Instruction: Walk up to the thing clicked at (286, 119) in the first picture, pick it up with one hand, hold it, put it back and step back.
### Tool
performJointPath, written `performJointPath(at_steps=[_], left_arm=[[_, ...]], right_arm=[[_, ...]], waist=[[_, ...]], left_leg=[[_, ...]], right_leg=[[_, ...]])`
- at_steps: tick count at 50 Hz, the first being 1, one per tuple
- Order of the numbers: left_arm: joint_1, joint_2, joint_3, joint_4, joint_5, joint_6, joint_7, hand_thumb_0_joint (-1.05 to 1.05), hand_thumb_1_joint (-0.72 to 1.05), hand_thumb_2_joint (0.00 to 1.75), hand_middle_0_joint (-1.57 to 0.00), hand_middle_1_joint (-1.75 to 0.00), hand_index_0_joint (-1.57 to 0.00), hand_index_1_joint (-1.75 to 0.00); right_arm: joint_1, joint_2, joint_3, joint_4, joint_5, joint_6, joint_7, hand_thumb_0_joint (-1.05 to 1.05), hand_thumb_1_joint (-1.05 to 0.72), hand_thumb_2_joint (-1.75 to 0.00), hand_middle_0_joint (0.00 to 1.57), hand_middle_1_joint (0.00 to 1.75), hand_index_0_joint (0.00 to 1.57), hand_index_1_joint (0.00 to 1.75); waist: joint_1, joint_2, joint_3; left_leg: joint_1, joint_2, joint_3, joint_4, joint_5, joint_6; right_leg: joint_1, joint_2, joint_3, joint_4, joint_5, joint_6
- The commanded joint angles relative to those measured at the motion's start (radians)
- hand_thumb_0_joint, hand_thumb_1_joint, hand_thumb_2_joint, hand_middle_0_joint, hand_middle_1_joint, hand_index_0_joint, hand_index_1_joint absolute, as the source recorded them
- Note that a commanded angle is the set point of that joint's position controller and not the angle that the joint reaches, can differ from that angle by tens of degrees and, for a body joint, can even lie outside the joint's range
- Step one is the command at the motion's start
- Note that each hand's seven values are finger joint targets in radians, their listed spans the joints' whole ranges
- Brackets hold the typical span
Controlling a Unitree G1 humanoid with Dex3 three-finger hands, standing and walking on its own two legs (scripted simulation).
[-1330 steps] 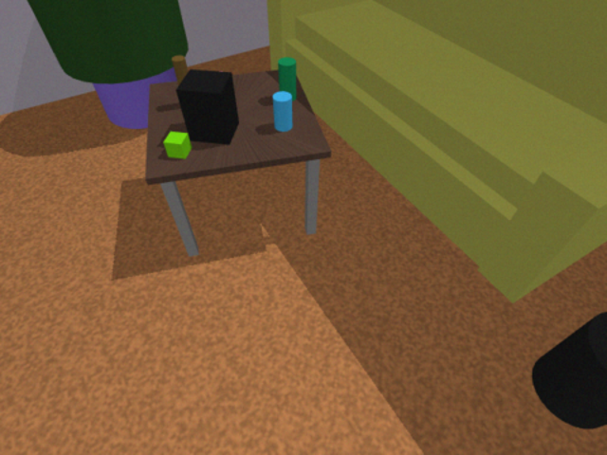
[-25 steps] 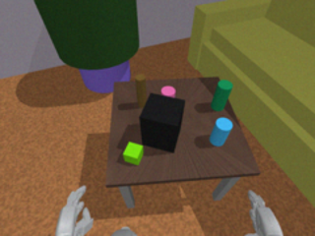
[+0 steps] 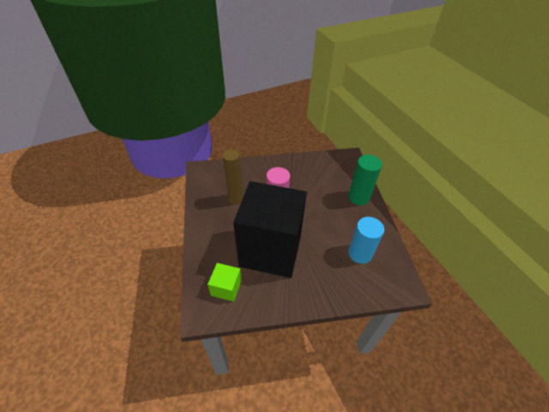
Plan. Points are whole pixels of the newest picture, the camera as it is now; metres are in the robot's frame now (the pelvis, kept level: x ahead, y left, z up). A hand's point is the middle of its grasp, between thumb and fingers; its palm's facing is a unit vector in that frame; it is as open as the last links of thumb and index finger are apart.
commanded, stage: stand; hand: right
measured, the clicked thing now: (365, 240) +0.54 -0.23 -0.24
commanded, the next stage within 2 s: none
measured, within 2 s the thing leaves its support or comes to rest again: neither
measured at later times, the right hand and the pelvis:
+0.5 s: hand out of the picture +0.04 -0.23 -0.14, palm faces -0.01 +0.94 -0.35, open 7.7 cm; pelvis -0.02 +0.01 +0.01, yaw +0 degrees
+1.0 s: hand out of the picture +0.06 -0.23 -0.14, palm faces -0.01 +0.93 -0.36, open 7.4 cm; pelvis -0.01 +0.02 +0.01, yaw +0 degrees
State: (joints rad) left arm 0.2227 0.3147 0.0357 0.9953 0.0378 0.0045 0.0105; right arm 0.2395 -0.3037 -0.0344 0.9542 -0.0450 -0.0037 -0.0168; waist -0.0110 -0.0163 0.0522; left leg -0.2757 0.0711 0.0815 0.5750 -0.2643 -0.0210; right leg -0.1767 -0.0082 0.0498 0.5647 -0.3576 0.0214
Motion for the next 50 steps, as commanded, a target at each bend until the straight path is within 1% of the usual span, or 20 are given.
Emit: performJointPath(at_steps=[1, 4, 6, 7, 9, 11, 12, 14, 15, 17, 19, 20, 31, 33, 35, 41, 44, 47, 49, 50], left_arm=[[-0.030, 0.186, 0.037, -0.025, -0.007, -0.019, 0.016, 0.00, 0.90, 0.90, -0.20, -0.30, -0.20, -0.30], [-0.029, 0.185, 0.030, 0.009, -0.009, -0.016, 0.016, 0.00, 0.90, 0.90, -0.20, -0.30, -0.20, -0.30], [-0.050, 0.192, 0.028, 0.021, -0.009, -0.015, 0.016, 0.00, 0.90, 0.90, -0.20, -0.30, -0.20, -0.30], [-0.046, 0.183, 0.024, 0.028, -0.011, -0.014, 0.014, 0.00, 0.90, 0.90, -0.20, -0.30, -0.20, -0.30], [-0.057, 0.187, 0.022, 0.045, -0.011, -0.013, 0.014, 0.00, 0.90, 0.90, -0.20, -0.30, -0.20, -0.30], [-0.060, 0.185, 0.017, 0.064, -0.009, -0.009, 0.012, 0.00, 0.90, 0.90, -0.20, -0.30, -0.20, -0.30], [-0.068, 0.188, 0.016, 0.068, -0.010, -0.009, 0.010, 0.00, 0.90, 0.90, -0.20, -0.30, -0.20, -0.30], [-0.077, 0.189, 0.014, 0.077, -0.010, -0.008, 0.006, 0.00, 0.90, 0.90, -0.20, -0.30, -0.20, -0.30], [-0.077, 0.188, 0.014, 0.079, -0.011, -0.008, 0.005, 0.00, 0.90, 0.90, -0.20, -0.30, -0.20, -0.30], [-0.079, 0.188, 0.013, 0.090, -0.010, -0.011, 0.004, 0.00, 0.90, 0.90, -0.20, -0.30, -0.20, -0.30], [-0.076, 0.193, 0.014, 0.100, -0.009, -0.013, 0.002, 0.00, 0.90, 0.90, -0.20, -0.30, -0.20, -0.30], [-0.074, 0.192, 0.013, 0.102, -0.010, -0.015, 0.001, 0.00, 0.90, 0.90, -0.20, -0.30, -0.20, -0.30], [-0.085, 0.204, 0.003, 0.114, -0.012, -0.025, 0.005, 0.00, 0.90, 0.90, -0.20, -0.30, -0.20, -0.30], [-0.092, 0.210, 0.004, 0.110, -0.014, -0.026, 0.006, 0.00, 0.90, 0.90, -0.20, -0.30, -0.20, -0.30], [-0.094, 0.207, 0.001, 0.111, -0.018, -0.026, 0.007, 0.00, 0.90, 0.90, -0.20, -0.30, -0.20, -0.30], [-0.085, 0.212, -0.001, 0.116, -0.017, -0.022, 0.007, 0.00, 0.90, 0.90, -0.20, -0.30, -0.20, -0.30], [-0.089, 0.218, -0.001, 0.112, -0.017, -0.025, 0.007, 0.00, 0.90, 0.90, -0.20, -0.30, -0.20, -0.30], [-0.087, 0.217, -0.001, 0.114, -0.017, -0.025, 0.007, 0.00, 0.90, 0.90, -0.20, -0.30, -0.20, -0.30], [-0.099, 0.221, 0.000, 0.112, -0.018, -0.023, 0.005, 0.00, 0.90, 0.90, -0.20, -0.30, -0.20, -0.30], [-0.093, 0.219, 0.000, 0.109, -0.018, -0.023, 0.006, 0.00, 0.90, 0.90, -0.20, -0.30, -0.20, -0.30]], right_arm=[[-0.029, -0.181, -0.035, -0.004, 0.011, -0.035, -0.022, 0.00, -0.06, -0.68, 0.20, 0.30, 0.20, 0.30], [-0.052, -0.184, -0.028, 0.031, 0.013, -0.036, -0.023, 0.00, -0.30, -0.90, 0.20, 0.30, 0.20, 0.30], [-0.050, -0.188, -0.024, 0.051, 0.016, -0.034, -0.024, 0.00, -0.46, -0.90, 0.20, 0.30, 0.20, 0.30], [-0.063, -0.196, -0.023, 0.058, 0.015, -0.034, -0.024, 0.00, -0.54, -0.90, 0.20, 0.30, 0.20, 0.30], [-0.070, -0.196, -0.019, 0.074, 0.017, -0.033, -0.025, 0.00, -0.70, -0.90, 0.20, 0.30, 0.20, 0.30], [-0.094, -0.201, -0.019, 0.082, 0.018, -0.029, -0.023, 0.00, -0.86, -0.90, 0.20, 0.30, 0.20, 0.30], [-0.087, -0.204, -0.019, 0.091, 0.019, -0.028, -0.022, 0.00, -0.90, -0.90, 0.20, 0.30, 0.20, 0.30], [-0.100, -0.215, -0.020, 0.100, 0.019, -0.026, -0.019, 0.00, -0.90, -0.90, 0.20, 0.30, 0.20, 0.30], [-0.103, -0.224, -0.022, 0.104, 0.018, -0.025, -0.018, 0.00, -0.90, -0.90, 0.20, 0.30, 0.20, 0.30], [-0.117, -0.220, -0.021, 0.106, 0.021, -0.025, -0.016, 0.00, -0.90, -0.90, 0.20, 0.30, 0.20, 0.30], [-0.122, -0.221, -0.022, 0.111, 0.022, -0.024, -0.013, 0.00, -0.90, -0.90, 0.20, 0.30, 0.20, 0.30], [-0.121, -0.226, -0.023, 0.112, 0.021, -0.026, -0.013, 0.00, -0.90, -0.90, 0.20, 0.30, 0.20, 0.30], [-0.131, -0.221, -0.017, 0.138, 0.027, -0.025, -0.004, 0.00, -0.90, -0.90, 0.20, 0.30, 0.20, 0.30], [-0.143, -0.221, -0.017, 0.137, 0.028, -0.026, -0.004, 0.00, -0.90, -0.90, 0.20, 0.30, 0.20, 0.30], [-0.143, -0.226, -0.015, 0.142, 0.029, -0.025, -0.003, 0.00, -0.90, -0.90, 0.20, 0.30, 0.20, 0.30], [-0.145, -0.228, -0.013, 0.148, 0.031, -0.023, -0.002, 0.00, -0.90, -0.90, 0.20, 0.30, 0.20, 0.30], [-0.152, -0.233, -0.014, 0.147, 0.030, -0.025, -0.002, 0.00, -0.90, -0.90, 0.20, 0.30, 0.20, 0.30], [-0.165, -0.244, -0.017, 0.145, 0.033, -0.025, -0.001, 0.00, -0.90, -0.90, 0.20, 0.30, 0.20, 0.30], [-0.155, -0.238, -0.015, 0.148, 0.031, -0.025, -0.002, 0.00, -0.90, -0.90, 0.20, 0.30, 0.20, 0.30], [-0.163, -0.246, -0.018, 0.146, 0.031, -0.025, -0.002, 0.00, -0.90, -0.90, 0.20, 0.30, 0.20, 0.30]], waist=[[0.004, 0.014, -0.067], [0.011, 0.030, -0.056], [0.005, 0.034, -0.055], [0.011, 0.047, -0.055], [0.010, 0.052, -0.040], [0.010, 0.034, -0.005], [0.005, 0.030, 0.007], [0.002, 0.046, 0.034], [0.003, 0.060, 0.025], [0.006, 0.039, 0.010], [0.005, 0.023, 0.021], [0.004, 0.025, -0.001], [-0.002, -0.003, -0.026], [-0.001, -0.006, -0.044], [0.000, 0.011, -0.043], [0.000, 0.019, -0.026], [0.004, 0.017, -0.038], [0.003, 0.021, -0.037], [-0.001, 0.022, -0.036], [0.006, 0.029, -0.049]], left_leg=[[0.157, 0.062, -0.093, -0.129, 0.254, 0.037], [0.164, 0.064, -0.096, -0.158, 0.241, 0.035], [0.163, 0.063, -0.087, -0.171, 0.247, 0.032], [0.172, 0.066, -0.088, -0.175, 0.248, 0.035], [0.167, 0.069, -0.092, -0.194, 0.215, 0.033], [0.160, 0.065, -0.096, -0.216, 0.140, 0.030], [0.148, 0.064, -0.097, -0.229, 0.102, 0.030], [0.134, 0.063, -0.111, -0.261, 0.011, 0.028], [0.128, 0.068, -0.118, -0.273, -0.027, 0.031], [0.125, 0.073, -0.126, -0.279, -0.021, 0.037], [0.129, 0.070, -0.129, -0.291, -0.054, 0.037], [0.145, 0.072, -0.128, -0.285, -0.033, 0.039], [0.181, 0.066, -0.110, -0.263, 0.068, 0.043], [0.202, 0.068, -0.106, -0.254, 0.124, 0.043], [0.194, 0.071, -0.104, -0.252, 0.147, 0.045], [0.184, 0.069, -0.110, -0.277, 0.097, 0.043], [0.194, 0.072, -0.109, -0.274, 0.136, 0.044], [0.200, 0.073, -0.113, -0.271, 0.145, 0.045], [0.191, 0.073, -0.112, -0.282, 0.123, 0.042], [0.203, 0.076, -0.116, -0.280, 0.141, 0.044]], right_leg=[[-0.024, -0.072, 0.075, -0.161, 0.287, -0.058], [-0.006, -0.073, 0.069, -0.186, 0.276, -0.052], [0.013, -0.080, 0.072, -0.196, 0.288, -0.051], [0.013, -0.079, 0.069, -0.199, 0.290, -0.050], [0.017, -0.081, 0.069, -0.213, 0.258, -0.050], [-0.012, -0.076, 0.065, -0.244, 0.190, -0.047], [-0.011, -0.078, 0.068, -0.252, 0.167, -0.048], [-0.032, -0.072, 0.061, -0.261, 0.120, -0.047], [-0.023, -0.072, 0.060, -0.261, 0.119, -0.047], [-0.005, -0.076, 0.055, -0.261, 0.131, -0.045], [-0.022, -0.072, 0.054, -0.269, 0.107, -0.041], [-0.017, -0.079, 0.060, -0.271, 0.122, -0.042], [-0.010, -0.099, 0.060, -0.286, 0.182, -0.034], [-0.005, -0.102, 0.060, -0.274, 0.219, -0.034], [0.006, -0.104, 0.060, -0.277, 0.224, -0.032], [0.002, -0.103, 0.051, -0.276, 0.210, -0.032], [0.015, -0.106, 0.051, -0.275, 0.223, -0.032], [0.010, -0.106, 0.047, -0.278, 0.220, -0.028], [0.014, -0.107, 0.047, -0.276, 0.214, -0.032], [0.016, -0.108, 0.045, -0.279, 0.225, -0.030]])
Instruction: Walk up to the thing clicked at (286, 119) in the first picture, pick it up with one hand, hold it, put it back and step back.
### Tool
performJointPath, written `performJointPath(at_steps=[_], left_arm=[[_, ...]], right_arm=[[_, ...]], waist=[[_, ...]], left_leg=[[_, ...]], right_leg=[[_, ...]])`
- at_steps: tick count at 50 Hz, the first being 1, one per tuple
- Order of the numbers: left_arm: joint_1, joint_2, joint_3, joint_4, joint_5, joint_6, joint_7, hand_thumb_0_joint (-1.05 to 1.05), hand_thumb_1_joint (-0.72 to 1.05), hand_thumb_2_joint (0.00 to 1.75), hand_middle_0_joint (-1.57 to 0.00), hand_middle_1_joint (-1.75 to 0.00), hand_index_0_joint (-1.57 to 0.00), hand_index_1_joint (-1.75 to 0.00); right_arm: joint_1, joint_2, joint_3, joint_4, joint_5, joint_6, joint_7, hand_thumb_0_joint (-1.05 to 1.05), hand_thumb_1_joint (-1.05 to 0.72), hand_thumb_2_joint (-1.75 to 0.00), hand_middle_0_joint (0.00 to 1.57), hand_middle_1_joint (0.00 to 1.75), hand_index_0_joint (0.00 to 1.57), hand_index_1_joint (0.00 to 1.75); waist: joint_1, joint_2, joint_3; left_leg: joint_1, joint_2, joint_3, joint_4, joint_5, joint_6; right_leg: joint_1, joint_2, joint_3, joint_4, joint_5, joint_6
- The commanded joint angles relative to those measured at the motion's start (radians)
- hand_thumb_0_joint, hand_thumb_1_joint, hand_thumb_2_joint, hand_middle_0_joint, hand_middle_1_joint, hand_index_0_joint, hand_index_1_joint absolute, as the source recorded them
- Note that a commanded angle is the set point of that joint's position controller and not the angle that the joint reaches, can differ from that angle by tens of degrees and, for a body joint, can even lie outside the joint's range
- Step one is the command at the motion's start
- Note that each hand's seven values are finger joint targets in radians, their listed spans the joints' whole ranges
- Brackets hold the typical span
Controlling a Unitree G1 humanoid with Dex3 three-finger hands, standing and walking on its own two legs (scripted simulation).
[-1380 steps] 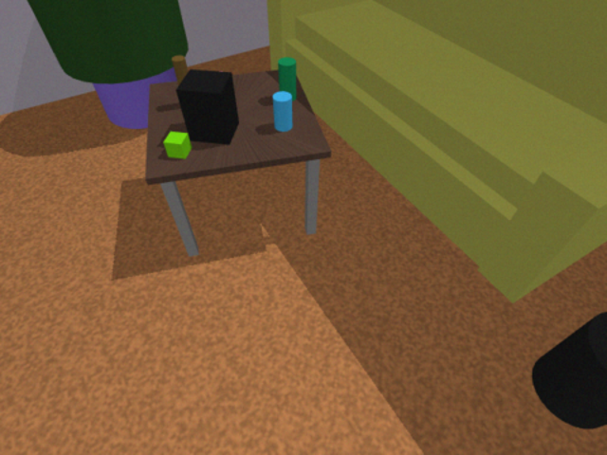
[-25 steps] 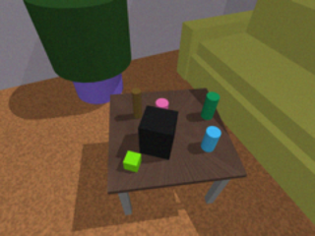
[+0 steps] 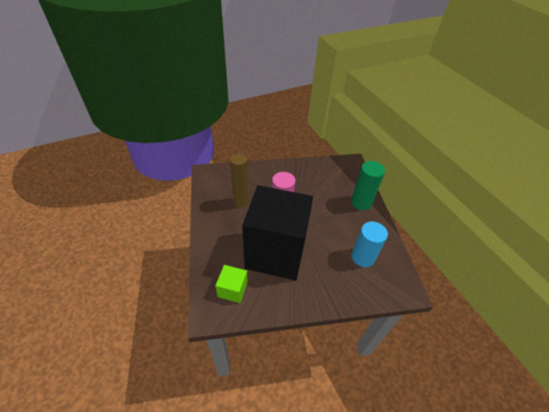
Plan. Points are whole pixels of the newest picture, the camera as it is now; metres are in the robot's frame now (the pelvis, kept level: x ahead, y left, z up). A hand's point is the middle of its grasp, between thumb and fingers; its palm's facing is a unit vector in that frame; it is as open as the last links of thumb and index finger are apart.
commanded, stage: stand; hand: right
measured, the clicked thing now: (368, 245) +0.55 -0.26 -0.25
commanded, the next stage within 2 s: step back in 1.38 s
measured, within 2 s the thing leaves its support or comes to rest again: neither
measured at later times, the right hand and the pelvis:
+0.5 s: hand out of the picture +0.07 -0.25 -0.15, palm faces +0.00 +0.93 -0.36, open 7.4 cm; pelvis +0.01 +0.00 +0.00, yaw +0 degrees
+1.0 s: hand out of the picture +0.07 -0.25 -0.15, palm faces -0.02 +0.94 -0.35, open 7.4 cm; pelvis +0.01 +0.00 +0.00, yaw +1 degrees
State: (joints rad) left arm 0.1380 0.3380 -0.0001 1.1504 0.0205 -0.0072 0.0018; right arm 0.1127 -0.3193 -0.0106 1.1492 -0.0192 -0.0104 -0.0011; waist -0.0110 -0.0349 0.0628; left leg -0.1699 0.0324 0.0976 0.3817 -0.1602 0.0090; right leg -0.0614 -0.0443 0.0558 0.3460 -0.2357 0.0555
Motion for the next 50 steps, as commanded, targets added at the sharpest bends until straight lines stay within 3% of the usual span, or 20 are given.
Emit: performJointPath(at_steps=[1, 6, 13, 16, 23, 31, 34, 38, 42, 46, 50], left_arm=[[-0.002, 0.193, 0.035, -0.043, -0.001, -0.012, 0.014, 0.00, 0.90, 0.90, -0.20, -0.30, -0.20, -0.30], [-0.021, 0.200, 0.037, -0.055, -0.003, -0.017, 0.014, 0.00, 0.90, 0.90, -0.20, -0.30, -0.20, -0.30], [-0.018, 0.205, 0.037, -0.058, -0.006, -0.014, 0.014, 0.00, 0.90, 0.90, -0.20, -0.30, -0.20, -0.30], [-0.019, 0.205, 0.036, -0.060, -0.001, -0.015, 0.016, 0.00, 0.90, 0.90, -0.20, -0.30, -0.20, -0.30], [-0.027, 0.208, 0.037, -0.063, -0.005, -0.015, 0.013, 0.00, 0.90, 0.90, -0.20, -0.30, -0.20, -0.30], [-0.022, 0.205, 0.035, -0.068, -0.005, -0.018, 0.014, 0.00, 0.90, 0.90, -0.20, -0.30, -0.20, -0.30], [-0.012, 0.205, 0.036, -0.068, -0.004, -0.015, 0.011, 0.00, 0.90, 0.90, -0.20, -0.30, -0.20, -0.30], [-0.016, 0.208, 0.039, -0.072, -0.005, -0.014, 0.010, 0.00, 0.90, 0.90, -0.20, -0.30, -0.20, -0.30], [-0.016, 0.205, 0.037, -0.077, -0.004, -0.018, 0.011, 0.00, 0.90, 0.90, -0.20, -0.30, -0.20, -0.30], [-0.008, 0.202, 0.034, -0.078, -0.004, -0.016, 0.011, 0.00, 0.90, 0.90, -0.20, -0.30, -0.20, -0.30], [-0.012, 0.207, 0.036, -0.081, -0.005, -0.015, 0.010, 0.00, 0.90, 0.90, -0.20, -0.30, -0.20, -0.30]], right_arm=[[-0.037, -0.231, -0.041, -0.050, 0.007, -0.019, -0.017, 0.00, -0.90, -0.90, 0.20, 0.30, 0.20, 0.30], [-0.032, -0.225, -0.041, -0.050, 0.009, -0.022, -0.016, 0.00, -0.90, -0.90, 0.20, 0.30, 0.20, 0.30], [-0.036, -0.234, -0.042, -0.047, 0.008, -0.018, -0.016, 0.00, -0.90, -0.90, 0.20, 0.30, 0.20, 0.30], [-0.045, -0.235, -0.043, -0.048, 0.009, -0.019, -0.015, 0.00, -0.90, -0.90, 0.20, 0.30, 0.20, 0.30], [-0.043, -0.230, -0.041, -0.045, 0.008, -0.017, -0.012, 0.00, -0.90, -0.90, 0.20, 0.30, 0.20, 0.30], [-0.047, -0.235, -0.042, -0.048, 0.009, -0.017, -0.010, 0.00, -0.90, -0.90, 0.20, 0.30, 0.20, 0.30], [-0.041, -0.241, -0.043, -0.049, 0.009, -0.016, -0.008, 0.00, -0.90, -0.90, 0.20, 0.30, 0.20, 0.30], [-0.046, -0.236, -0.043, -0.051, 0.009, -0.019, -0.009, 0.00, -0.90, -0.90, 0.20, 0.30, 0.20, 0.30], [-0.047, -0.234, -0.045, -0.053, 0.009, -0.021, -0.009, 0.00, -0.90, -0.90, 0.20, 0.30, 0.20, 0.30], [-0.048, -0.238, -0.045, -0.051, 0.010, -0.020, -0.009, 0.00, -0.90, -0.90, 0.20, 0.30, 0.20, 0.30], [-0.035, -0.234, -0.045, -0.051, 0.009, -0.017, -0.008, 0.00, -0.90, -0.90, 0.20, 0.30, 0.20, 0.30]], waist=[[0.004, 0.056, -0.046], [0.000, 0.028, -0.091], [0.001, 0.038, -0.075], [0.001, 0.028, -0.087], [-0.004, 0.038, -0.059], [-0.004, 0.027, -0.065], [-0.005, 0.052, -0.046], [-0.002, 0.049, -0.050], [-0.002, 0.025, -0.069], [-0.002, 0.041, -0.071], [-0.007, 0.040, -0.057]], left_leg=[[0.089, 0.110, -0.133, -0.092, 0.027, 0.013], [0.119, 0.115, -0.119, -0.061, 0.150, 0.015], [0.104, 0.108, -0.118, -0.067, 0.114, 0.011], [0.116, 0.114, -0.121, -0.055, 0.161, 0.012], [0.082, 0.107, -0.125, -0.080, 0.081, 0.008], [0.090, 0.111, -0.133, -0.071, 0.114, 0.012], [0.071, 0.106, -0.140, -0.095, 0.017, 0.011], [0.076, 0.108, -0.148, -0.105, 0.025, 0.010], [0.089, 0.108, -0.139, -0.078, 0.117, 0.010], [0.098, 0.110, -0.141, -0.077, 0.117, 0.011], [0.076, 0.104, -0.143, -0.094, 0.042, 0.009]], right_leg=[[-0.107, -0.069, 0.037, -0.064, 0.099, -0.062], [-0.072, -0.081, 0.040, -0.060, 0.176, -0.060], [-0.072, -0.082, 0.035, -0.074, 0.160, -0.059], [-0.069, -0.081, 0.028, -0.069, 0.178, -0.057], [-0.073, -0.082, 0.031, -0.084, 0.117, -0.061], [-0.068, -0.087, 0.025, -0.084, 0.133, -0.060], [-0.078, -0.082, 0.024, -0.093, 0.082, -0.062], [-0.087, -0.080, 0.020, -0.084, 0.077, -0.065], [-0.071, -0.087, 0.022, -0.085, 0.123, -0.062], [-0.077, -0.084, 0.016, -0.080, 0.120, -0.063], [-0.079, -0.085, 0.018, -0.088, 0.081, -0.066]])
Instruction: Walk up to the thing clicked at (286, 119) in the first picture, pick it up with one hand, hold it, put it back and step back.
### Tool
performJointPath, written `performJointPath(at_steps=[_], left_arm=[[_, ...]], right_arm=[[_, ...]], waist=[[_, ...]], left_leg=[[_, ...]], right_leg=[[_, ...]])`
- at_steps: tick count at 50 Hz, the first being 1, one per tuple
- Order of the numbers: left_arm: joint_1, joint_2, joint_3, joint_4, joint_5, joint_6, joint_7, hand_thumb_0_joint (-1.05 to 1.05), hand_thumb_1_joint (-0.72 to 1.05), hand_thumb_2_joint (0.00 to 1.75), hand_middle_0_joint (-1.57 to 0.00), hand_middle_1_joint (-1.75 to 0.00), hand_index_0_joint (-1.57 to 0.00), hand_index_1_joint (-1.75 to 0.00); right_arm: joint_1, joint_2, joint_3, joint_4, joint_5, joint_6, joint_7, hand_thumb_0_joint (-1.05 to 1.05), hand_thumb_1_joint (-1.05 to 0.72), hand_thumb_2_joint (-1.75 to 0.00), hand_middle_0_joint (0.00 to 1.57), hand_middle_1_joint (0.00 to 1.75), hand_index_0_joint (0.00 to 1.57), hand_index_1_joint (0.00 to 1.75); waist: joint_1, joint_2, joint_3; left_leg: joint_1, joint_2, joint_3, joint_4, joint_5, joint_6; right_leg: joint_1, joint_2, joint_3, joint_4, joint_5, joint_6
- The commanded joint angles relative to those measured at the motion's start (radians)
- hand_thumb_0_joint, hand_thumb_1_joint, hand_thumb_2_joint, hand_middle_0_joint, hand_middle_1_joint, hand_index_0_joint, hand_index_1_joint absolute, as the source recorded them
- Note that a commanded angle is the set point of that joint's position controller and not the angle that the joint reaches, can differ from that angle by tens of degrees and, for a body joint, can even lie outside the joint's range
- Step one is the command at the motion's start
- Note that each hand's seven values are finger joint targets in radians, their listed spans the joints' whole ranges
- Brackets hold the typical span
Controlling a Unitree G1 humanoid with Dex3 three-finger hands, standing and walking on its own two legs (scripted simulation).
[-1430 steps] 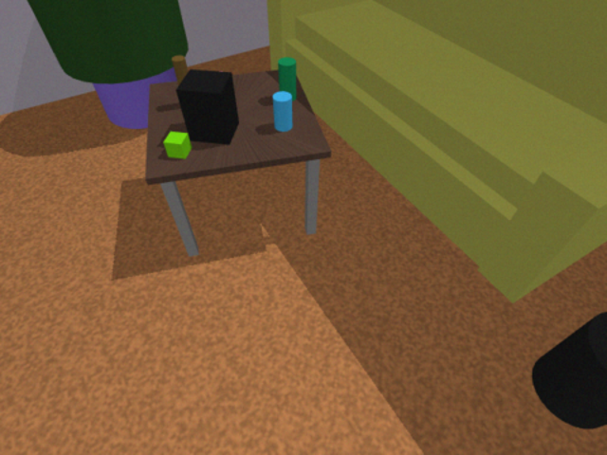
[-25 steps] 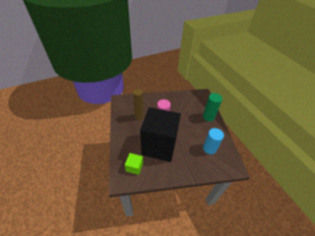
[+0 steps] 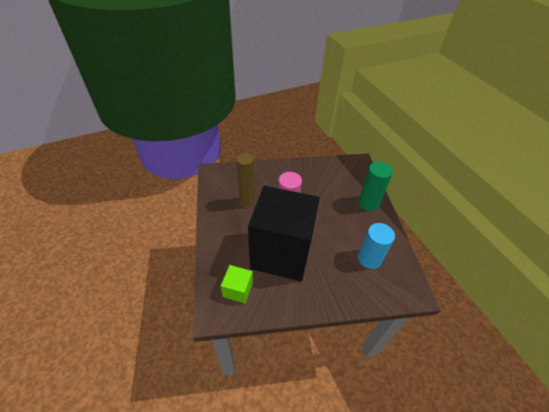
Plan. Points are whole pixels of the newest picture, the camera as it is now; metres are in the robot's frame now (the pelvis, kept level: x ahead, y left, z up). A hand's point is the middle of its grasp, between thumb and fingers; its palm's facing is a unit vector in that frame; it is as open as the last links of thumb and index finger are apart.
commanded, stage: stand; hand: right
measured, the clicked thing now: (375, 246) +0.54 -0.27 -0.25
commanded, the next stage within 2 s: step back in 0.38 s
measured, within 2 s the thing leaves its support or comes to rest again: neither
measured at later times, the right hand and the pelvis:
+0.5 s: hand out of the picture +0.08 -0.27 -0.16, palm faces +0.00 +0.94 -0.35, open 7.4 cm; pelvis -0.01 -0.01 -0.01, yaw +0 degrees
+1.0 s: hand out of the picture +0.00 -0.32 -0.19, palm faces -0.17 +0.91 -0.37, open 7.4 cm; pelvis -0.10 -0.06 -0.02, yaw +5 degrees
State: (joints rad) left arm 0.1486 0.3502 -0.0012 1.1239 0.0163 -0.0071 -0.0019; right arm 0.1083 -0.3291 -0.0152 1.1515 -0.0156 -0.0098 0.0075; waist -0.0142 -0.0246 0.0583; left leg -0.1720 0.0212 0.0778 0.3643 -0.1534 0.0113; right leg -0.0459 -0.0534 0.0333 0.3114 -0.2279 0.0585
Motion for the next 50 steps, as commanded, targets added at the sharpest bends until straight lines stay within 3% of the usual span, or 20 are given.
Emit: performJointPath(at_steps=[1, 7, 11, 18, 19, 21, 25, 26, 28, 30, 31, 32, 33, 34, 35, 37, 40, 43, 47, 50], left_arm=[[-0.021, 0.197, 0.037, -0.058, 0.001, -0.017, 0.014, 0.00, 0.90, 0.90, -0.20, -0.30, -0.20, -0.30], [-0.012, 0.194, 0.038, -0.055, 0.001, -0.015, 0.013, 0.00, 0.90, 0.90, -0.20, -0.30, -0.20, -0.30], [-0.024, 0.204, 0.043, -0.066, -0.001, -0.021, 0.014, 0.00, 0.90, 0.90, -0.20, -0.30, -0.20, -0.30], [-0.027, 0.199, 0.041, -0.063, -0.001, -0.017, 0.015, 0.00, 0.90, 0.90, -0.20, -0.30, -0.20, -0.30], [-0.054, 0.266, 0.078, -0.093, -0.018, -0.003, 0.018, 0.00, 0.90, 0.90, -0.20, -0.30, -0.20, -0.30], [-0.023, 0.221, 0.076, -0.117, -0.024, 0.006, 0.024, 0.00, 0.90, 0.90, -0.20, -0.30, -0.20, -0.30], [0.014, 0.200, 0.089, -0.170, -0.012, 0.037, 0.019, 0.00, 0.90, 0.90, -0.20, -0.30, -0.20, -0.30], [0.037, 0.196, 0.092, -0.175, -0.013, 0.044, 0.019, 0.00, 0.90, 0.90, -0.20, -0.30, -0.20, -0.30], [0.081, 0.184, 0.097, -0.178, -0.016, 0.049, 0.018, 0.00, 0.90, 0.90, -0.20, -0.30, -0.20, -0.30], [0.134, 0.180, 0.106, -0.167, -0.003, 0.037, 0.019, 0.00, 0.90, 0.90, -0.20, -0.30, -0.20, -0.30], [0.110, 0.222, 0.117, -0.177, 0.015, 0.027, 0.020, 0.00, 0.90, 0.90, -0.20, -0.30, -0.20, -0.30], [0.083, 0.317, 0.142, -0.208, 0.024, 0.017, 0.022, 0.00, 0.90, 0.90, -0.20, -0.30, -0.20, -0.30], [0.010, 0.369, 0.145, -0.250, 0.028, 0.013, 0.022, 0.00, 0.90, 0.90, -0.20, -0.30, -0.20, -0.30], [-0.043, 0.388, 0.148, -0.276, 0.034, 0.007, 0.025, 0.00, 0.90, 0.90, -0.20, -0.30, -0.20, -0.30], [-0.082, 0.343, 0.142, -0.300, 0.027, 0.005, 0.028, 0.00, 0.90, 0.90, -0.20, -0.30, -0.20, -0.30], [-0.165, 0.276, 0.132, -0.316, 0.021, 0.004, 0.030, 0.00, 0.90, 0.90, -0.20, -0.30, -0.20, -0.30], [-0.038, 0.231, 0.124, -0.326, 0.017, 0.005, 0.039, 0.00, 0.90, 0.90, -0.20, -0.30, -0.20, -0.30], [0.039, 0.231, 0.131, -0.325, 0.008, 0.009, 0.050, 0.00, 0.90, 0.90, -0.20, -0.30, -0.20, -0.30], [0.050, 0.254, 0.145, -0.362, 0.006, 0.015, 0.057, 0.00, 0.90, 0.90, -0.20, -0.30, -0.20, -0.30], [0.002, 0.273, 0.146, -0.391, 0.004, 0.021, 0.049, 0.00, 0.90, 0.90, -0.20, -0.30, -0.20, -0.30]], right_arm=[[-0.044, -0.228, -0.042, -0.055, 0.005, -0.019, -0.016, 0.00, -0.90, -0.90, 0.20, 0.30, 0.20, 0.30], [-0.041, -0.232, -0.043, -0.056, 0.007, -0.019, -0.016, 0.00, -0.90, -0.90, 0.20, 0.30, 0.20, 0.30], [-0.038, -0.229, -0.043, -0.061, 0.006, -0.023, -0.016, 0.00, -0.90, -0.90, 0.20, 0.30, 0.20, 0.30], [-0.035, -0.227, -0.041, -0.059, 0.008, -0.021, -0.018, 0.00, -0.90, -0.90, 0.20, 0.30, 0.20, 0.30], [-0.069, -0.285, -0.063, -0.084, 0.013, -0.004, -0.012, 0.00, -0.90, -0.90, 0.20, 0.30, 0.20, 0.30], [-0.034, -0.290, -0.074, -0.105, 0.024, 0.005, -0.014, 0.00, -0.90, -0.90, 0.20, 0.30, 0.20, 0.30], [-0.047, -0.321, -0.099, -0.178, 0.010, 0.018, -0.022, 0.00, -0.90, -0.90, 0.20, 0.30, 0.20, 0.30], [-0.060, -0.322, -0.105, -0.196, 0.001, 0.022, -0.025, 0.00, -0.90, -0.90, 0.20, 0.30, 0.20, 0.30], [-0.100, -0.308, -0.101, -0.234, -0.007, 0.032, -0.028, 0.00, -0.90, -0.90, 0.20, 0.30, 0.20, 0.30], [-0.147, -0.287, -0.092, -0.257, 0.004, 0.050, -0.025, 0.00, -0.90, -0.90, 0.20, 0.30, 0.20, 0.30], [-0.136, -0.248, -0.081, -0.262, 0.015, 0.058, -0.021, 0.00, -0.90, -0.90, 0.20, 0.30, 0.20, 0.30], [-0.100, -0.181, -0.060, -0.284, 0.023, 0.062, -0.021, 0.00, -0.90, -0.90, 0.20, 0.30, 0.20, 0.30], [-0.078, -0.190, -0.065, -0.275, 0.022, 0.072, -0.030, 0.00, -0.90, -0.90, 0.20, 0.30, 0.20, 0.30], [-0.043, -0.213, -0.076, -0.260, 0.015, 0.075, -0.038, 0.00, -0.90, -0.90, 0.20, 0.30, 0.20, 0.30], [-0.030, -0.248, -0.085, -0.256, 0.020, 0.069, -0.038, 0.00, -0.90, -0.90, 0.20, 0.30, 0.20, 0.30], [0.055, -0.269, -0.086, -0.228, 0.035, 0.062, -0.038, 0.00, -0.90, -0.90, 0.20, 0.30, 0.20, 0.30], [0.018, -0.262, -0.065, -0.256, 0.018, 0.051, -0.044, 0.00, -0.90, -0.90, 0.20, 0.30, 0.20, 0.30], [-0.016, -0.248, -0.053, -0.289, 0.008, 0.044, -0.049, 0.00, -0.90, -0.90, 0.20, 0.30, 0.20, 0.30], [0.018, -0.251, -0.059, -0.304, 0.003, 0.039, -0.045, 0.00, -0.90, -0.90, 0.20, 0.30, 0.20, 0.30], [0.075, -0.245, -0.068, -0.294, -0.002, 0.040, -0.034, 0.00, -0.90, -0.90, 0.20, 0.30, 0.20, 0.30]], waist=[[0.003, 0.030, -0.066], [0.001, 0.034, -0.044], [0.005, 0.019, -0.095], [0.002, 0.024, -0.070], [0.002, 0.041, 0.034], [-0.004, 0.097, -0.071], [0.000, 0.229, -0.170], [0.010, 0.248, -0.171], [0.037, 0.224, -0.158], [0.079, 0.164, -0.141], [0.065, 0.014, -0.080], [0.043, -0.215, -0.028], [0.029, -0.176, -0.015], [0.024, -0.189, -0.043], [0.010, -0.148, -0.056], [-0.049, -0.101, -0.089], [0.040, -0.078, -0.131], [0.082, -0.109, -0.121], [0.086, -0.122, -0.170], [0.045, -0.140, -0.179]], left_leg=[[0.091, 0.120, -0.124, -0.066, 0.075, 0.009], [0.089, 0.117, -0.131, -0.080, 0.016, 0.007], [0.120, 0.122, -0.121, -0.053, 0.155, 0.011], [0.106, 0.119, -0.118, -0.052, 0.155, 0.006], [0.048, 0.124, -0.148, 0.014, 0.349, 0.036], [0.072, 0.185, -0.172, 0.027, 0.504, 0.103], [0.025, 0.315, -0.258, 0.021, 0.474, 0.249], [0.007, 0.332, -0.254, 0.031, 0.454, 0.265], [-0.057, 0.307, -0.219, 0.095, 0.433, 0.244], [-0.096, 0.223, -0.174, 0.217, 0.261, 0.154], [-0.158, 0.116, -0.130, 0.323, 0.087, 0.087], [-0.314, -0.047, -0.097, 0.454, -0.254, 0.020], [-0.309, -0.119, -0.199, 0.630, -0.477, 0.006], [-0.292, -0.114, -0.256, 0.779, -0.490, 0.022], [-0.284, -0.109, -0.278, 0.862, -0.423, 0.018], [-0.323, -0.124, -0.268, 0.886, -0.321, -0.006], [-0.401, -0.119, -0.251, 0.853, -0.330, -0.020], [-0.443, -0.105, -0.234, 0.749, -0.367, -0.026], [-0.369, -0.059, -0.184, 0.569, -0.377, -0.025], [-0.231, -0.037, -0.118, 0.412, -0.339, -0.007]], right_leg=[[-0.089, -0.078, 0.042, -0.051, 0.098, -0.068], [-0.114, -0.075, 0.039, -0.054, 0.067, -0.070], [-0.077, -0.084, 0.043, -0.045, 0.158, -0.068], [-0.081, -0.081, 0.036, -0.048, 0.154, -0.066], [-0.185, -0.041, 0.031, 0.070, 0.290, -0.067], [-0.154, 0.005, -0.027, 0.207, 0.238, -0.071], [-0.207, 0.059, -0.011, 0.552, -0.294, -0.098], [-0.230, 0.048, 0.007, 0.610, -0.329, -0.105], [-0.214, 0.041, 0.004, 0.559, -0.288, -0.106], [-0.156, 0.034, -0.018, 0.229, -0.051, -0.082], [-0.171, -0.022, 0.072, 0.078, 0.096, -0.075], [-0.169, -0.198, 0.346, -0.019, 0.236, -0.115], [-0.254, -0.284, 0.381, -0.008, 0.336, -0.240], [-0.303, -0.337, 0.433, 0.014, 0.415, -0.320], [-0.299, -0.298, 0.384, 0.038, 0.419, -0.324], [-0.180, -0.175, 0.183, 0.115, 0.464, -0.252], [0.020, -0.200, 0.182, 0.182, 0.592, -0.263], [0.130, -0.228, 0.190, 0.213, 0.686, -0.278], [0.165, -0.264, 0.198, 0.242, 0.734, -0.303], [0.034, -0.232, 0.156, 0.252, 0.619, -0.270]])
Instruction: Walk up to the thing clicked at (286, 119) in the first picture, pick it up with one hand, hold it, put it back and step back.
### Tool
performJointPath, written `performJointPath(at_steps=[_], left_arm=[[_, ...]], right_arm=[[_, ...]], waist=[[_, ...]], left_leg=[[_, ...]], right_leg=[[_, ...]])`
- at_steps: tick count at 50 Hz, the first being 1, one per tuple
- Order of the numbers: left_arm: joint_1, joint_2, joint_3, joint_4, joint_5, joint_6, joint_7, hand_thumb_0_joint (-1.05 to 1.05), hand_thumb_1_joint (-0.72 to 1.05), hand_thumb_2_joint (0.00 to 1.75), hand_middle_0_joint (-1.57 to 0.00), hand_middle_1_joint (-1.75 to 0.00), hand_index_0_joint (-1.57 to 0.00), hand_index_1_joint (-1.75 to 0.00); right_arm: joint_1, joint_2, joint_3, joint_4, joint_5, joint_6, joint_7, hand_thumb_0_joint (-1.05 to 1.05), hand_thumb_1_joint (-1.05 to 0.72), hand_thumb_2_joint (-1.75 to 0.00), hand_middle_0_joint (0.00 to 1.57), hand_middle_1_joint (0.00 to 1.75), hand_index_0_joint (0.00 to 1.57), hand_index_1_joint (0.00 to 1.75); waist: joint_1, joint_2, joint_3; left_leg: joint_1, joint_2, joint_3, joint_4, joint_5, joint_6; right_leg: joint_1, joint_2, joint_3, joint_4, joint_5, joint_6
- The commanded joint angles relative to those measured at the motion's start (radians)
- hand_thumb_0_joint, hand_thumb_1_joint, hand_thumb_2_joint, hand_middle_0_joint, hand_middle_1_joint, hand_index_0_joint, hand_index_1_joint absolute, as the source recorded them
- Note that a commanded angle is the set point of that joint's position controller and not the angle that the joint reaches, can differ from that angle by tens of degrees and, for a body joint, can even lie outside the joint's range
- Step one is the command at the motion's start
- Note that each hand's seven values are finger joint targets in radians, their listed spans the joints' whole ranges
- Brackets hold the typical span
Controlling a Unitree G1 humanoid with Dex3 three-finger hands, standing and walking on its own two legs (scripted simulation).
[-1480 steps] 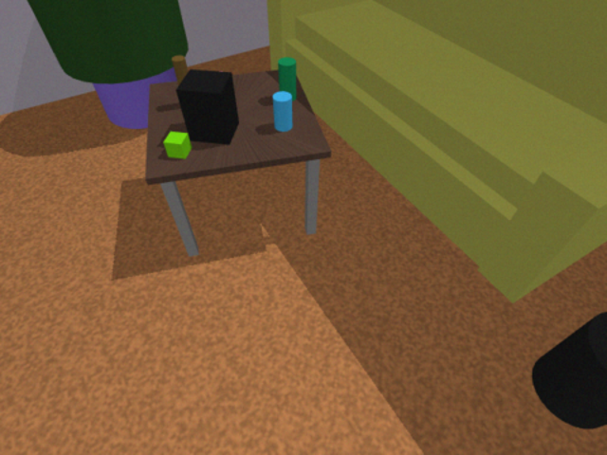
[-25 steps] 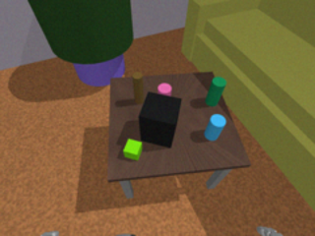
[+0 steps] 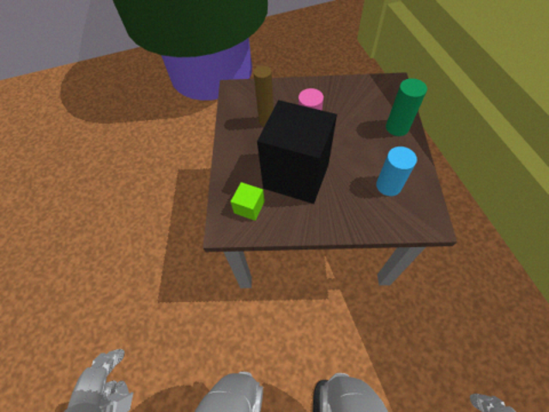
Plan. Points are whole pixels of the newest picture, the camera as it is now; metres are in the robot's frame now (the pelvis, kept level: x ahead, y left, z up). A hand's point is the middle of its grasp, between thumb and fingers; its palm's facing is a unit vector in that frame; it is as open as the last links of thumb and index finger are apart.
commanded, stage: step back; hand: right
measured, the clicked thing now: (395, 172) +0.62 -0.27 -0.24
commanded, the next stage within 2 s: none
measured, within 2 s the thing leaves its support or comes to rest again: neither
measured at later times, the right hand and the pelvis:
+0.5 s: hand out of the picture -0.01 -0.25 -0.15, palm faces +0.02 +0.93 -0.37, open 7.4 cm; pelvis -0.14 +0.02 -0.01, yaw -5 degrees
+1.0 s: hand out of the picture -0.22 -0.22 -0.14, palm faces +0.00 +0.91 -0.42, open 7.4 cm; pelvis -0.29 +0.05 +0.00, yaw -3 degrees
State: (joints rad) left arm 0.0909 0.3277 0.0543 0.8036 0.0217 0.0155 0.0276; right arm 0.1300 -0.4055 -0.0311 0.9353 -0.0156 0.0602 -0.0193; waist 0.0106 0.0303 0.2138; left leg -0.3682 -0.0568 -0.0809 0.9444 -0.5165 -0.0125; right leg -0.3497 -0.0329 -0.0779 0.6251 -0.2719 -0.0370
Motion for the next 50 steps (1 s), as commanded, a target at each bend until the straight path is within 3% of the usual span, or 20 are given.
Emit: performJointPath(at_steps=[1, 3, 4, 6, 10, 17, 21, 23, 24, 25, 26, 29, 35, 37, 40, 41, 42, 43, 46, 50], left_arm=[[0.030, 0.305, 0.090, -0.076, -0.003, 0.001, 0.014, 0.00, 0.90, 0.90, -0.20, -0.30, -0.20, -0.30], [-0.019, 0.312, 0.083, -0.094, -0.006, 0.007, 0.006, 0.00, 0.90, 0.90, -0.20, -0.30, -0.20, -0.30], [-0.004, 0.276, 0.073, -0.094, -0.008, 0.013, 0.003, 0.00, 0.90, 0.90, -0.20, -0.30, -0.20, -0.30], [-0.059, 0.248, 0.081, -0.095, -0.009, 0.016, 0.018, 0.00, 0.90, 0.90, -0.20, -0.30, -0.20, -0.30], [0.082, 0.238, 0.084, -0.016, -0.021, 0.018, 0.017, 0.00, 0.90, 0.90, -0.20, -0.30, -0.20, -0.30], [0.072, 0.224, 0.072, -0.033, -0.009, 0.000, 0.000, 0.00, 0.90, 0.90, -0.20, -0.30, -0.20, -0.30], [0.176, 0.219, 0.071, 0.013, -0.005, -0.007, -0.007, 0.00, 0.90, 0.90, -0.20, -0.30, -0.20, -0.30], [0.258, 0.231, 0.076, 0.050, 0.009, -0.017, -0.006, 0.00, 0.90, 0.90, -0.20, -0.30, -0.20, -0.30], [0.237, 0.286, 0.092, 0.034, 0.024, -0.024, -0.006, 0.00, 0.90, 0.90, -0.20, -0.30, -0.20, -0.30], [0.188, 0.386, 0.118, 0.007, 0.020, -0.021, -0.012, 0.00, 0.90, 0.90, -0.20, -0.30, -0.20, -0.30], [0.115, 0.436, 0.123, -0.033, 0.031, -0.024, -0.008, 0.00, 0.90, 0.90, -0.20, -0.30, -0.20, -0.30], [-0.019, 0.311, 0.095, -0.071, 0.015, -0.028, 0.004, 0.00, 0.90, 0.90, -0.20, -0.30, -0.20, -0.30], [0.081, 0.286, 0.090, -0.080, 0.022, -0.007, 0.019, 0.00, 0.90, 0.90, -0.20, -0.30, -0.20, -0.30], [0.046, 0.302, 0.090, -0.092, 0.016, -0.001, 0.020, 0.00, 0.90, 0.90, -0.20, -0.30, -0.20, -0.30], [0.019, 0.296, 0.071, -0.098, -0.001, 0.018, 0.008, 0.00, 0.90, 0.90, -0.20, -0.30, -0.20, -0.30], [0.051, 0.258, 0.061, -0.104, -0.004, 0.024, 0.005, 0.00, 0.90, 0.90, -0.20, -0.30, -0.20, -0.30], [0.019, 0.229, 0.053, -0.119, -0.015, 0.019, 0.009, 0.00, 0.90, 0.90, -0.20, -0.30, -0.20, -0.30], [-0.058, 0.269, 0.081, -0.111, 0.001, 0.021, 0.024, 0.00, 0.90, 0.90, -0.20, -0.30, -0.20, -0.30], [0.037, 0.252, 0.076, -0.046, -0.021, 0.026, 0.018, 0.00, 0.90, 0.90, -0.20, -0.30, -0.20, -0.30], [0.081, 0.231, 0.075, -0.038, -0.003, 0.019, 0.002, 0.00, 0.90, 0.90, -0.20, -0.30, -0.20, -0.30]], right_arm=[[0.092, -0.163, -0.055, -0.065, -0.002, -0.033, -0.003, 0.00, -0.90, -0.90, 0.20, 0.30, 0.20, 0.30], [0.152, -0.169, -0.068, -0.048, -0.010, -0.033, 0.006, 0.00, -0.90, -0.90, 0.20, 0.30, 0.20, 0.30], [0.139, -0.201, -0.078, -0.059, -0.022, -0.036, 0.007, 0.00, -0.90, -0.90, 0.20, 0.30, 0.20, 0.30], [0.066, -0.353, -0.106, -0.094, -0.018, -0.037, 0.015, 0.00, -0.90, -0.90, 0.20, 0.30, 0.20, 0.30], [-0.079, -0.219, -0.069, -0.131, -0.019, -0.044, -0.008, 0.00, -0.90, -0.90, 0.20, 0.30, 0.20, 0.30], [0.017, -0.213, -0.078, -0.144, -0.013, -0.040, -0.006, 0.00, -0.90, -0.90, 0.20, 0.30, 0.20, 0.30], [-0.033, -0.242, -0.084, -0.163, -0.009, -0.026, 0.002, 0.00, -0.90, -0.90, 0.20, 0.30, 0.20, 0.30], [-0.059, -0.229, -0.081, -0.163, 0.004, -0.015, 0.005, 0.00, -0.90, -0.90, 0.20, 0.30, 0.20, 0.30], [-0.049, -0.186, -0.069, -0.168, 0.009, -0.015, 0.009, 0.00, -0.90, -0.90, 0.20, 0.30, 0.20, 0.30], [-0.094, -0.140, -0.058, -0.190, 0.016, -0.017, 0.006, 0.00, -0.90, -0.90, 0.20, 0.30, 0.20, 0.30], [-0.118, -0.168, -0.074, -0.180, 0.007, -0.010, -0.006, 0.00, -0.90, -0.90, 0.20, 0.30, 0.20, 0.30], [0.020, -0.184, -0.075, -0.123, 0.033, -0.019, -0.006, 0.00, -0.90, -0.90, 0.20, 0.30, 0.20, 0.30], [0.001, -0.162, -0.059, -0.148, 0.008, -0.029, -0.014, 0.00, -0.90, -0.90, 0.20, 0.30, 0.20, 0.30], [0.051, -0.164, -0.066, -0.136, 0.000, -0.030, -0.009, 0.00, -0.90, -0.90, 0.20, 0.30, 0.20, 0.30], [0.141, -0.165, -0.080, -0.087, -0.011, -0.040, -0.002, 0.00, -0.90, -0.90, 0.20, 0.30, 0.20, 0.30], [0.127, -0.212, -0.093, -0.097, -0.023, -0.046, -0.001, 0.00, -0.90, -0.90, 0.20, 0.30, 0.20, 0.30], [0.065, -0.328, -0.109, -0.121, -0.020, -0.043, 0.011, 0.00, -0.90, -0.90, 0.20, 0.30, 0.20, 0.30], [0.065, -0.361, -0.118, -0.130, -0.026, -0.045, 0.013, 0.00, -0.90, -0.90, 0.20, 0.30, 0.20, 0.30], [-0.040, -0.238, -0.080, -0.133, -0.023, -0.053, -0.009, 0.00, -0.90, -0.90, 0.20, 0.30, 0.20, 0.30], [0.000, -0.204, -0.076, -0.144, -0.020, -0.050, -0.009, 0.00, -0.90, -0.90, 0.20, 0.30, 0.20, 0.30]], waist=[[-0.002, -0.203, -0.343], [-0.052, -0.170, -0.335], [-0.055, -0.057, -0.310], [-0.088, 0.259, -0.264], [0.023, 0.103, -0.195], [-0.052, 0.121, -0.255], [-0.016, 0.172, -0.306], [0.028, 0.115, -0.327], [0.020, -0.030, -0.290], [0.042, -0.285, -0.213], [0.063, -0.312, -0.166], [-0.043, -0.129, -0.201], [0.044, -0.216, -0.216], [0.020, -0.246, -0.248], [-0.030, -0.181, -0.278], [-0.014, -0.039, -0.287], [-0.019, 0.227, -0.268], [-0.079, 0.213, -0.244], [0.018, 0.068, -0.220], [-0.005, 0.120, -0.226]], left_leg=[[0.018, 0.039, 0.064, -0.238, 0.067, 0.026], [0.166, 0.039, 0.102, -0.403, 0.277, 0.047], [0.186, 0.134, -0.037, -0.487, 0.389, 0.087], [0.089, 0.460, -0.442, -0.621, 0.616, 0.321], [0.129, 0.318, -0.165, -0.529, 0.694, 0.246], [0.306, 0.313, -0.106, -0.465, 0.733, 0.279], [0.221, 0.319, -0.125, -0.460, 0.545, 0.230], [0.116, 0.286, -0.090, -0.398, 0.421, 0.161], [-0.040, 0.207, -0.047, -0.296, 0.292, 0.096], [-0.168, 0.002, 0.042, -0.109, 0.037, 0.026], [-0.132, -0.011, -0.058, 0.141, -0.104, 0.007], [-0.115, -0.065, -0.110, 0.273, 0.042, 0.009], [-0.137, 0.000, -0.020, -0.010, -0.026, -0.012], [-0.047, 0.044, 0.014, -0.184, 0.003, 0.007], [0.155, 0.030, 0.083, -0.505, 0.296, 0.030], [0.219, 0.168, -0.120, -0.549, 0.392, 0.075], [0.178, 0.391, -0.401, -0.606, 0.534, 0.216], [0.037, 0.465, -0.505, -0.636, 0.571, 0.319], [0.100, 0.324, -0.209, -0.523, 0.694, 0.240], [0.218, 0.297, -0.154, -0.480, 0.734, 0.256]], right_leg=[[0.296, -0.241, 0.251, -0.051, 0.595, -0.160], [0.146, -0.212, 0.216, -0.019, 0.408, -0.106], [0.052, -0.144, 0.188, 0.060, 0.230, -0.053], [-0.098, 0.138, 0.165, 0.468, -0.434, 0.027], [-0.183, 0.140, 0.264, 0.705, -0.260, 0.028], [-0.110, 0.085, 0.159, 0.342, -0.258, 0.087], [0.069, 0.056, 0.089, 0.024, -0.139, 0.053], [0.209, 0.045, 0.089, -0.190, 0.032, 0.018], [0.239, -0.064, 0.303, -0.234, -0.027, -0.026], [0.146, -0.259, 0.567, -0.319, 0.021, -0.154], [-0.021, -0.394, 0.682, -0.339, 0.112, -0.279], [0.059, -0.201, 0.320, -0.175, 0.429, -0.159], [0.266, -0.221, 0.307, -0.110, 0.498, -0.166], [0.259, -0.234, 0.313, -0.075, 0.495, -0.151], [0.135, -0.158, 0.257, 0.035, 0.360, -0.083], [0.016, -0.080, 0.216, 0.133, 0.169, -0.033], [-0.124, 0.110, 0.088, 0.300, -0.238, 0.022], [-0.075, 0.122, 0.228, 0.516, -0.415, 0.030], [-0.150, 0.135, 0.286, 0.704, -0.271, 0.018], [-0.134, 0.112, 0.216, 0.532, -0.259, 0.068]])
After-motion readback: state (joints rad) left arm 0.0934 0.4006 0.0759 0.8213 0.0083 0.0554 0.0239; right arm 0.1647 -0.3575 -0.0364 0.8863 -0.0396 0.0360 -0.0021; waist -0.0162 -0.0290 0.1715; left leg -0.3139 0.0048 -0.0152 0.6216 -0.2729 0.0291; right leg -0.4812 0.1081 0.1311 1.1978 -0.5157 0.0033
